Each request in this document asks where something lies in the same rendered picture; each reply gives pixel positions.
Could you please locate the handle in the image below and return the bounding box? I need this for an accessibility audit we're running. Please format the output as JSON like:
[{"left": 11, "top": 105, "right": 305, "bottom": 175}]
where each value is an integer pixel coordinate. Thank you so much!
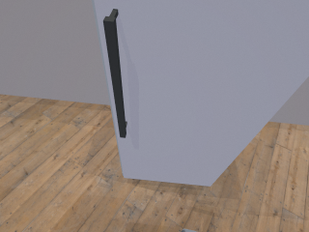
[{"left": 103, "top": 9, "right": 127, "bottom": 138}]

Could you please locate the fridge door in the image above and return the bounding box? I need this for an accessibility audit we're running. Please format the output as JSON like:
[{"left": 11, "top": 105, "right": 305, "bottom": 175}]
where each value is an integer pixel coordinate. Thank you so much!
[{"left": 94, "top": 0, "right": 309, "bottom": 187}]

